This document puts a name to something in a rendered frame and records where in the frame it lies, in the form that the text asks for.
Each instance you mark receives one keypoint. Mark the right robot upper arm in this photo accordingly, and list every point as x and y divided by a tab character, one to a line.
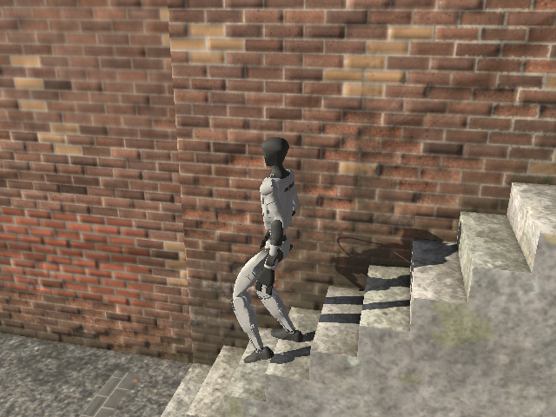
295	196

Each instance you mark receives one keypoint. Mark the left robot forearm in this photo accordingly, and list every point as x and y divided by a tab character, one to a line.
276	241

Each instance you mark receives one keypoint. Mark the left robot hand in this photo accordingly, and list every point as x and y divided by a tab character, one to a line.
265	277

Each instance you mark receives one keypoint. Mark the robot head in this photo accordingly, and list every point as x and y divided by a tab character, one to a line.
274	150

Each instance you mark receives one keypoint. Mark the humanoid robot torso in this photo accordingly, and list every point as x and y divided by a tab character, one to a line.
285	194

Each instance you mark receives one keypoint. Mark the left robot upper arm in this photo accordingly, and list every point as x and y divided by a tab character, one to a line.
269	192

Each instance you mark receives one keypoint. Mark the right robot hand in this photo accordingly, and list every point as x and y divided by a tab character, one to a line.
264	240

